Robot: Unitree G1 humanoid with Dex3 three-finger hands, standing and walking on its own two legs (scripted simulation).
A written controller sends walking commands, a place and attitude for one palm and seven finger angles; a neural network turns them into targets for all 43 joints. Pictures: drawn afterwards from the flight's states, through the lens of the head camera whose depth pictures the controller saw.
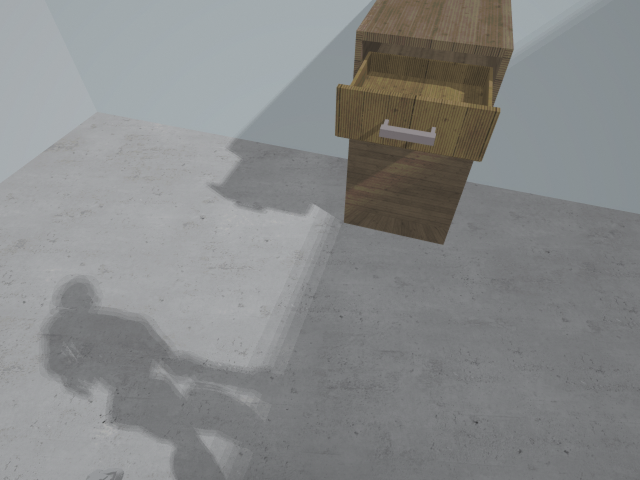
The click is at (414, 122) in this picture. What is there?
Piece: drawer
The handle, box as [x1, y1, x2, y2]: [379, 119, 435, 145]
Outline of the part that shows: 380,127 379,136 430,145 433,144 435,136 435,127 432,127 430,132 425,132 389,126 387,124 387,119 385,119 384,123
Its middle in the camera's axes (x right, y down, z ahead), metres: +0.22 -0.27 +0.96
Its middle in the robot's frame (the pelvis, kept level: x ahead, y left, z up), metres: +0.91 -0.17 -0.06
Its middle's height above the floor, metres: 0.71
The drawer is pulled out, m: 0.30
